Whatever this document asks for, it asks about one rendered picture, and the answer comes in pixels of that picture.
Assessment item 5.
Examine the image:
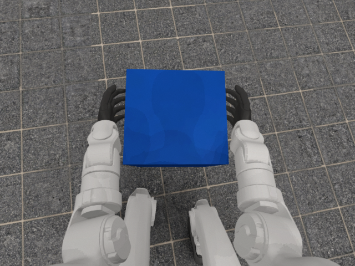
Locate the robot left hand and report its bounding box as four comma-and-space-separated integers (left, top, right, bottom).
98, 84, 126, 123

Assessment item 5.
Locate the right robot upper arm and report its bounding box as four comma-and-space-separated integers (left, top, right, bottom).
233, 210, 340, 266

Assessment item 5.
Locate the left robot forearm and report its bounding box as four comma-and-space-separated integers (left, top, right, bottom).
62, 120, 122, 258

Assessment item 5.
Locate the carton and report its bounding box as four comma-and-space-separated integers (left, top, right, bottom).
123, 69, 229, 167

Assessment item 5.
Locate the robot left shin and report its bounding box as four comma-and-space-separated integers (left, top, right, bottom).
125, 188, 151, 212

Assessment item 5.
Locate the left robot upper arm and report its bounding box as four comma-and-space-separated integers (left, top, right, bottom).
49, 214, 131, 266

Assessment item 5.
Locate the right robot forearm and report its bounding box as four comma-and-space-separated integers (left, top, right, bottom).
230, 120, 295, 224

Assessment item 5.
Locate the robot right hand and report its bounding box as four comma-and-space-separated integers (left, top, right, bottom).
225, 85, 252, 128

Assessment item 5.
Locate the left robot thigh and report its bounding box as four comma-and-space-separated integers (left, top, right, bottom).
119, 193, 156, 266

